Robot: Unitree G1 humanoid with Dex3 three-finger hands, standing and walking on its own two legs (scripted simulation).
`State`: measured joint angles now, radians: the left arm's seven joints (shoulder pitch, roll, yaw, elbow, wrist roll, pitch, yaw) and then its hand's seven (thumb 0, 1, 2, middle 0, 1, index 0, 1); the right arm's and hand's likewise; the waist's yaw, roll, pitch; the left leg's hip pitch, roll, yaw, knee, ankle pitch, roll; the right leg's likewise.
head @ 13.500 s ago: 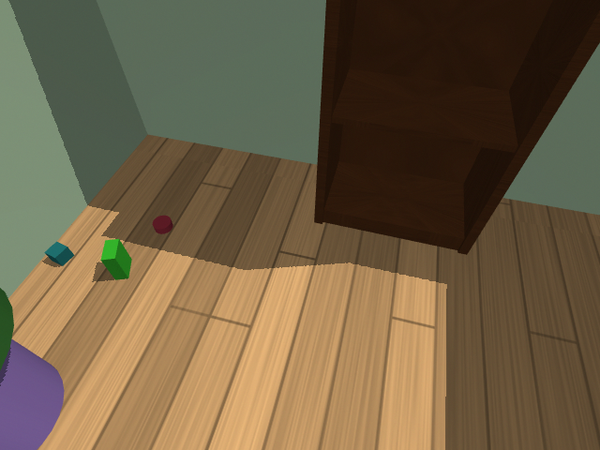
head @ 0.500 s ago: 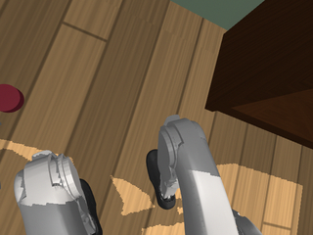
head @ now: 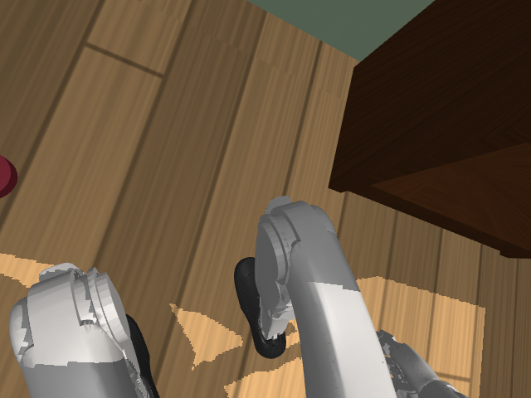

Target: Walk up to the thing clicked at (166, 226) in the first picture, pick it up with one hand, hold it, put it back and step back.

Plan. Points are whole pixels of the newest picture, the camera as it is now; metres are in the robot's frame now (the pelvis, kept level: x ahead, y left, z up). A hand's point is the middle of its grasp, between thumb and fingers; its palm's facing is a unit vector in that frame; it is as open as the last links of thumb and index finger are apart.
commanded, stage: rest palm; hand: left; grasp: from above
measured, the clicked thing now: out of the picture +0.48 +0.29 -0.30
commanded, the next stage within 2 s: close in 0.74 s
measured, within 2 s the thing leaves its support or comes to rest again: neither
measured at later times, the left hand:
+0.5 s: hand out of the picture +0.49 +0.29 -0.25, palm faces -0.43 -0.12 -0.89, open 14.2 cm
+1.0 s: hand out of the picture +0.48 +0.29 -0.26, palm faces -0.43 -0.11 -0.90, open 13.6 cm
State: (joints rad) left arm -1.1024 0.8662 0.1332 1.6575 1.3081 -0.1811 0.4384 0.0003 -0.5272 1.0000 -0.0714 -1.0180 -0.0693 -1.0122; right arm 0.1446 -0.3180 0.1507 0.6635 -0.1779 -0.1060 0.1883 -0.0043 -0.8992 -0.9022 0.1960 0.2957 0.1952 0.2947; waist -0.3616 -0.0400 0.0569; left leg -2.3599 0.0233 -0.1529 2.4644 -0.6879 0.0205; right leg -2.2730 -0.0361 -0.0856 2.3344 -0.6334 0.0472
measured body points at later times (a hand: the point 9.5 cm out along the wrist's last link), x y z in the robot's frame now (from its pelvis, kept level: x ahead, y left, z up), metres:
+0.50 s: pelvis +0.00 +0.00 -0.02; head +0.29 +0.09 +0.32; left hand +0.51 +0.29 -0.20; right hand +0.01 -0.26 -0.08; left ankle +0.07 +0.12 -0.28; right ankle +0.11 -0.13 -0.28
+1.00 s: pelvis +0.00 +0.01 -0.02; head +0.29 +0.11 +0.31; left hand +0.50 +0.29 -0.21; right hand +0.03 -0.25 -0.07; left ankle +0.07 +0.12 -0.28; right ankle +0.11 -0.13 -0.28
